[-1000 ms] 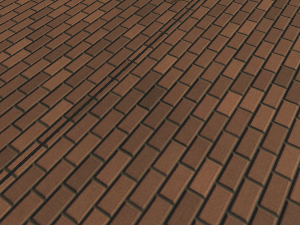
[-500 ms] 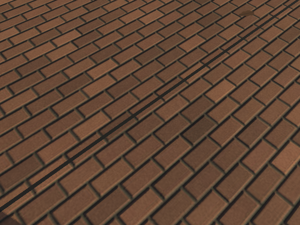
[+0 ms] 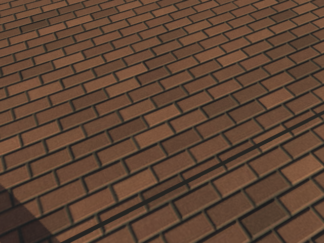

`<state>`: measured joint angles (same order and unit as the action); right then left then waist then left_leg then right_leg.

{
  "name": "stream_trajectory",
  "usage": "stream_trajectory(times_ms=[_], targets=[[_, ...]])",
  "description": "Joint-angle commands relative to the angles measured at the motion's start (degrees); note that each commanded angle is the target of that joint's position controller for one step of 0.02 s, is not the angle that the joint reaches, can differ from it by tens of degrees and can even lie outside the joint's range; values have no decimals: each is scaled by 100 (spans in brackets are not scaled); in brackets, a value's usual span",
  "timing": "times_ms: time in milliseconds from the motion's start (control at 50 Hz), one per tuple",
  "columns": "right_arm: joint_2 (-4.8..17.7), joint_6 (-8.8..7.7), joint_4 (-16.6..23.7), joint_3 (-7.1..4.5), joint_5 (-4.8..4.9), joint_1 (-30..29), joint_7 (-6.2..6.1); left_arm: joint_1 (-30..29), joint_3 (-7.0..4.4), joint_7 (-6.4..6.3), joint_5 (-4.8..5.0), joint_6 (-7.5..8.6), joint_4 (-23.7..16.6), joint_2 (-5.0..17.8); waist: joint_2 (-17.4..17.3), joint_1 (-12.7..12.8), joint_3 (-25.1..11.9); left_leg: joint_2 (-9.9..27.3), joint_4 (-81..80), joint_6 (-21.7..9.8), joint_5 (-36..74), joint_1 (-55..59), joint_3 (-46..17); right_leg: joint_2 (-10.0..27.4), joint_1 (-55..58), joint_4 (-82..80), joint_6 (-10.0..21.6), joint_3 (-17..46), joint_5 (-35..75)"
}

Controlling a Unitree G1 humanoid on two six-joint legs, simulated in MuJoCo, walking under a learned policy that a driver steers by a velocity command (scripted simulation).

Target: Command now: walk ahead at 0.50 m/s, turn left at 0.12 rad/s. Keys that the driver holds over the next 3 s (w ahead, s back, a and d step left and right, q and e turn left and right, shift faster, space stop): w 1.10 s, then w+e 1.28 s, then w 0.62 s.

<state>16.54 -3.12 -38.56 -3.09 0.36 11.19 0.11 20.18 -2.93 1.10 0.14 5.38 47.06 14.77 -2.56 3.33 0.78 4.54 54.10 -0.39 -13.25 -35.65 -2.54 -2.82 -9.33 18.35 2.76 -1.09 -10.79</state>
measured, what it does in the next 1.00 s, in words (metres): walks ahead: left foot, then right foot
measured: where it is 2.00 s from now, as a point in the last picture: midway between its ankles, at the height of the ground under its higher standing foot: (188, 122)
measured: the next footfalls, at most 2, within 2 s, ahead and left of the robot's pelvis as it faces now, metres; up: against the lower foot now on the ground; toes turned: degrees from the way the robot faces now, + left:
left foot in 0.24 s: +0.30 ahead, +0.15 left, +0.00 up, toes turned +2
right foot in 0.76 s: +0.59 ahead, -0.09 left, +0.00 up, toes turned -1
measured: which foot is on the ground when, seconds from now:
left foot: up 0.00-0.22, down 0.24-0.78, up 0.80-1.00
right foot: down 0.00-0.26, up 0.28-0.74, down 0.76-1.00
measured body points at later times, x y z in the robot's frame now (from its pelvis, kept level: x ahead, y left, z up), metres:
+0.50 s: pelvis +0.27 +0.06 +0.00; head +0.29 +0.08 +0.45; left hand +0.42 +0.34 -0.11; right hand +0.33 -0.22 -0.11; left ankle +0.26 +0.15 -0.75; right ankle +0.37 -0.11 -0.67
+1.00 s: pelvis +0.55 +0.00 +0.00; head +0.57 -0.01 +0.45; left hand +0.61 +0.28 -0.12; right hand +0.69 -0.27 -0.11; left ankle +0.62 +0.17 -0.67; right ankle +0.55 -0.09 -0.75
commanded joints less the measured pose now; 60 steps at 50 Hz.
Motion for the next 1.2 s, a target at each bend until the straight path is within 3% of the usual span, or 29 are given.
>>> stream_trajectory(times_ms=[20, 100, 160, 200, 220, 240, 260, 280, 300, 320, 340, 360, 440, 560, 660, 720, 740, 760, 780, 800, 820, 840, 860, 880, 920, 960, 1080, 1140, 1200], targets=[[133, -120, 455, 14, -7, -413, 38, -311, -227, -50, 60, 64, -356, 1013, 685, -61, 14, 101, -1051, 71, 895, -97, 43, 1386, 109, -979, 959, 977, 1141], [165, -167, 610, 18, 68, -1057, 125, 110, -230, -50, 124, -21, -132, 1112, 684, 189, 141, -107, -1967, 66, 1501, 252, 202, 1437, 321, -871, 841, 775, 1170], [265, -202, 747, -17, 89, -1296, 201, 252, -249, -68, 149, -116, -6, 1186, 740, 152, 225, -191, -2339, -126, 1110, 277, 205, 1680, 808, -619, 735, 869, 1424], [435, -222, 675, -100, 65, -913, 211, 147, -277, -100, 156, -180, 19, 1292, 791, -172, 13, -362, -2615, -315, 866, 964, 351, 1677, 968, -97, 594, 761, 2451], [623, -216, 476, -212, 29, -265, 179, 104, -252, -115, 159, -200, 17, 1242, 708, -521, -394, -505, -2779, -469, 933, 1940, 488, 1452, 839, 671, 467, 522, 3250], [923, -198, 263, -339, -13, 663, 120, 63, -164, -131, 83, -188, -62, 1047, 548, -940, -1067, -96, -2579, -722, 1067, 3426, 92, 1192, 118, 1901, 265, 289, 2895], [1537, -154, 195, -463, -137, 1381, 64, 461, 23, -119, -37, -91, -274, 489, -696, -939, -1965, 1417, -2564, -1474, 886, 5600, -2145, 450, -1961, 4135, -132, -49, 530], [1311, -122, 97, -406, -31, 1549, 91, 547, 47, -87, 43, 28, -231, 536, -1361, -949, -2430, 1889, -3433, -1967, -39, 5985, -3950, 75, -3059, 5216, -211, 556, -2225], [976, -119, 104, -286, 11, 1221, 98, 110, -95, -48, 185, 90, -311, 1040, -793, -961, -1517, 1671, -3592, -1711, -533, 5343, -3338, 446, -3635, 5613, -163, 709, -1995], [793, -115, 140, -221, 13, 874, 95, -314, -93, -33, 213, 109, -417, 1048, -481, -848, -918, 1405, -3696, -1518, -378, 4562, -2548, 707, -3658, 5456, -119, 544, -1476], [652, -122, 143, -167, -27, 548, 120, -494, -91, -43, 132, 89, -435, 970, -161, -664, -486, 1155, -3900, -1424, 58, 3781, -2038, 880, -3457, 5106, -149, 458, -1084], [515, -154, 160, -124, -67, 319, 140, -464, -120, -56, 57, 33, -413, 934, -197, -467, -291, 962, -4091, -1351, 478, 3235, -1682, 1033, -3130, 4781, -185, 500, -792], [635, -287, -7, -178, -43, 233, 134, -426, -63, -83, 10, -152, -397, 614, -186, -191, -114, 796, -4566, -1456, 1394, 2504, -936, 1105, -2787, 4135, -395, 434, -130], [872, -226, -345, -233, 21, 724, 18, -1657, 44, 17, 21, -60, -706, 403, -20, -594, 178, 549, -4672, -1175, 1459, 2626, -196, 876, -2607, 1970, -405, 226, 1639], [990, -96, -675, -274, 85, 1176, -17, -2289, 31, 161, 70, 1, -989, 528, -59, -748, 316, 942, -4283, -1069, 1556, 3549, -341, 717, -2738, 1240, -170, 254, 1265], [1085, 2, -749, -304, 89, 1082, -61, -1839, -57, 187, 49, 31, -917, 736, -221, -408, 5, 964, -3578, -875, 2944, 3906, -293, 461, -1936, 990, 84, 22, 656], [1025, 37, -745, -272, 77, 1018, -75, -1124, -176, 150, 30, 31, -701, 930, -161, -35, -446, 703, -2727, -737, 3712, 3763, -69, 286, -907, 863, 243, -151, 728], [802, 38, -652, -166, -5, 1047, -98, -144, -305, 92, -8, 21, -475, 1277, 87, 342, -1238, 415, -1342, -536, 3064, 2927, 171, 820, 740, 1160, 538, 373, 1056], [204, -80, -489, 28, -38, 1711, -54, 435, -449, 56, -76, -23, -385, 1880, 1421, 182, -2097, -518, 970, -63, 529, 515, 435, 2284, 3045, 938, 1482, 2967, 261], [399, -208, -581, 5, 8, 1562, -22, 583, -337, 70, 35, -53, -340, 1450, 1660, 339, -2446, -740, 1791, -42, -1998, -365, -342, 2543, 3329, 91, 1699, 4387, -502], [838, -278, -452, -122, 168, 1050, 23, 191, -236, 56, 62, -59, -377, 1184, 1234, 318, -1490, -377, 2138, -107, -1747, -925, -419, 2359, 2658, -35, 1386, 3602, -902], [824, -304, -353, -109, 187, 651, 22, -189, -190, 41, 43, -71, -444, 1034, 859, 185, -908, -73, 1923, -154, -1220, -915, -225, 2126, 1817, -142, 1189, 2858, -694], [766, -287, -321, -116, 103, 444, -1, -518, -140, 53, -1, -71, -468, 872, 620, 14, -456, 116, 1529, -132, -831, -725, -125, 1897, 1004, -342, 1105, 2342, -269], [717, -225, -353, -145, 49, 507, -18, -721, -90, 66, -62, -42, -498, 714, 727, -194, -281, 286, 1217, -116, -537, -345, -169, 1705, 445, -531, 1026, 1974, 133], [481, -95, -450, -109, 29, 755, -28, -829, -103, 82, -57, 23, -462, 713, 823, -397, -253, 341, 970, -22, -284, 106, -118, 1576, -82, -836, 1095, 1577, 609], [408, -39, -379, -91, -6, 565, -56, -764, -146, 51, -34, 73, -360, 846, 719, -432, -114, 382, 555, 92, 98, -41, -84, 1549, -216, -1032, 1170, 1237, 1015], [201, -138, -106, 8, 8, -632, 40, -295, -200, -70, 44, 3, -82, 1059, 572, -42, 164, 173, -1596, 148, 1806, 56, 149, 1305, 18, -1153, 902, 496, 1148], [246, -187, 84, 9, 45, -1161, 122, 101, -222, -84, 110, -78, 123, 1118, 536, 138, 314, 44, -2126, 106, 1795, 71, 118, 1498, 404, -960, 896, 682, 1006], [430, -265, 151, -46, 46, -1176, 194, 126, -272, -135, 141, -181, 199, 1202, 629, -23, 298, -54, -2536, -31, 1311, 291, -3, 1719, 812, -544, 772, 988, 1139]])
